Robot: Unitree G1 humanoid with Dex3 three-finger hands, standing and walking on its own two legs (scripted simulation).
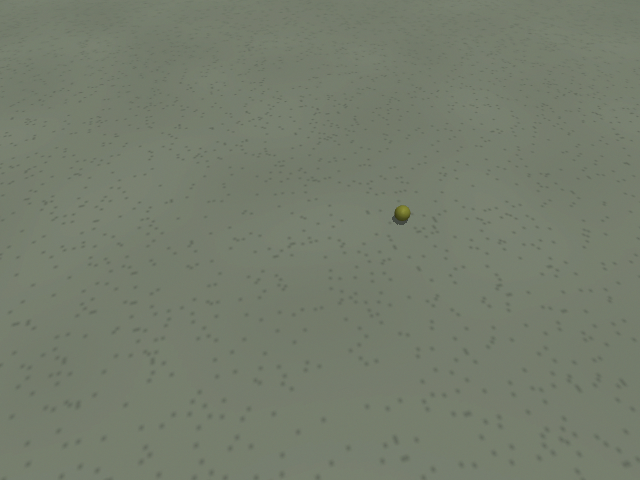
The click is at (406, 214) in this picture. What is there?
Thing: free ball
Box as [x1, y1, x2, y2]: [394, 205, 409, 220]
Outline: 401,205 395,209 394,213 396,218 399,220 404,220 409,216 409,209 406,206
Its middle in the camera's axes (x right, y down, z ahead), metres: +0.37 -0.11 +1.72
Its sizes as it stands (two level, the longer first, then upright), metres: 0.069 0.069 0.069
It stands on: the floor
